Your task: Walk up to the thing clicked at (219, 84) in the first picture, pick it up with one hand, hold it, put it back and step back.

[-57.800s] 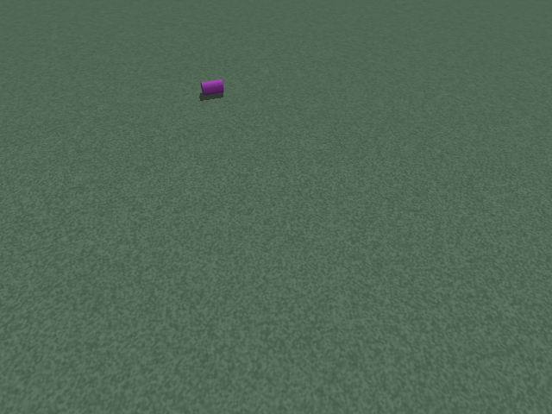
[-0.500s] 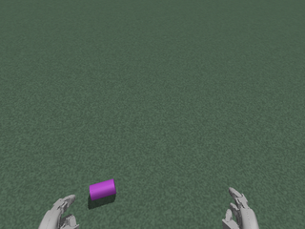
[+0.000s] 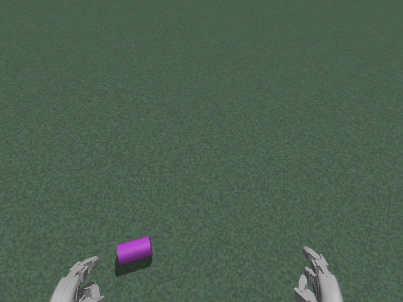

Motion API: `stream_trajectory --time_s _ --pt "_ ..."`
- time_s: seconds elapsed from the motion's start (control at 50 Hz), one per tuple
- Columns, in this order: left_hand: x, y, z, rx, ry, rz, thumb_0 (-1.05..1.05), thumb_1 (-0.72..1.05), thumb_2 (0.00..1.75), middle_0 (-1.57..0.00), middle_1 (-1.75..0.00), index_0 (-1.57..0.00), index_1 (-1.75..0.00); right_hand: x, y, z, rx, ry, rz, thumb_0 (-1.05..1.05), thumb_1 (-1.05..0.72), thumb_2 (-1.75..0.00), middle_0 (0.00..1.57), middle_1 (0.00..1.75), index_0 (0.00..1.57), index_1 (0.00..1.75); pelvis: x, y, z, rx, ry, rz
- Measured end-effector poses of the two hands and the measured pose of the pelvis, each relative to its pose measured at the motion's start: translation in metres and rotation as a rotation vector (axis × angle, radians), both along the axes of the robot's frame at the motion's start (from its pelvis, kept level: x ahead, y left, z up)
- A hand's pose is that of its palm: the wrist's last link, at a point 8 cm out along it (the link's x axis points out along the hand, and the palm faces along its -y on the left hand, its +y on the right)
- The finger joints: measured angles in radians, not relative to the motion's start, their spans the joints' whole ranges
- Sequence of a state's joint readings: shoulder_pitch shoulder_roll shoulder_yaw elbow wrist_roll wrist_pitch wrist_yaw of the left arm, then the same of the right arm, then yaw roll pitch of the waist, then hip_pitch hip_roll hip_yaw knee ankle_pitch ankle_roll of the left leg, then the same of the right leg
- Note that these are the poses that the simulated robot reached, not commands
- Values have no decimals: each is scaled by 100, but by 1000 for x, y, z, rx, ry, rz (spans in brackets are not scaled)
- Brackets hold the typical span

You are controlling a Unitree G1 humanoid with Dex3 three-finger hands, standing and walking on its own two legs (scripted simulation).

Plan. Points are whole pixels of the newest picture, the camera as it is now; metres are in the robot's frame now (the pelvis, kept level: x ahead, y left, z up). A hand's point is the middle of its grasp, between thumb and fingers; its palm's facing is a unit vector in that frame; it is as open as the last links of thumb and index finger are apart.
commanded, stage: home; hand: left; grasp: from above
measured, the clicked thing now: (135, 249) +0.47 +0.27 -0.67
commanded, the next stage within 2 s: stand in 0.10 s
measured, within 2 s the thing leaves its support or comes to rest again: neither
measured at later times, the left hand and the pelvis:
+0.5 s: hand out of the picture +0.10 +0.24 -0.11, palm faces +0.04 -0.94 -0.34, open 7.3 cm; pelvis -0.01 +0.00 +0.03, yaw +0 degrees
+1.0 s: hand out of the picture +0.02 +0.24 -0.10, palm faces +0.05 -0.94 -0.33, open 7.3 cm; pelvis -0.01 +0.01 +0.06, yaw +1 degrees
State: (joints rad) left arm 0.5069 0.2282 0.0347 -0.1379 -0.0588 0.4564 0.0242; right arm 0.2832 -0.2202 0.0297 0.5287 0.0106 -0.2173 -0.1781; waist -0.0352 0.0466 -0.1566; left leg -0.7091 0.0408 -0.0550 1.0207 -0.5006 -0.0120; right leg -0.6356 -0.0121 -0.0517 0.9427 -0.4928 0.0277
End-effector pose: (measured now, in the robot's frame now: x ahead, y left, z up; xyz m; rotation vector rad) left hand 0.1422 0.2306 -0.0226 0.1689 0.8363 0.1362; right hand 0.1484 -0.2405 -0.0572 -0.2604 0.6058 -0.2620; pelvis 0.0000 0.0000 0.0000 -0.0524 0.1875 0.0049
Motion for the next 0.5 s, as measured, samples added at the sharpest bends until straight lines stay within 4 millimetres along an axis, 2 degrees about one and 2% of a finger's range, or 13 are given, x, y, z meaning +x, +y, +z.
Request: stream_trajectory --time_s 0.2,0.3,0.38,0.5 --pt "0 0 0 -1 -2 -1 1 91 89 -20 -30 -20 -30 -1 1 -1 4 5 -1 1 -90 -90 21 30 21 30 0 0 0 -1 2 -1" --pt "2 18 -23 101 -14 -36 1 90 89 -20 -30 -21 -30 -11 -6 -19 -39 268 149 1 -90 -90 21 30 21 30 -9 1 12 32 -97 -3" --pt "-16 36 -37 126 77 -4 0 91 89 -20 -30 -21 -30 -26 -18 -20 -7 375 122 1 -90 -89 21 30 21 30 -11 1 21 47 -136 -5" --pt "-57 54 -48 135 226 55 0 91 89 -20 -30 -21 -30 -51 -29 -16 4 468 55 1 -90 -89 21 30 21 30 -9 5 34 46 -176 -2"
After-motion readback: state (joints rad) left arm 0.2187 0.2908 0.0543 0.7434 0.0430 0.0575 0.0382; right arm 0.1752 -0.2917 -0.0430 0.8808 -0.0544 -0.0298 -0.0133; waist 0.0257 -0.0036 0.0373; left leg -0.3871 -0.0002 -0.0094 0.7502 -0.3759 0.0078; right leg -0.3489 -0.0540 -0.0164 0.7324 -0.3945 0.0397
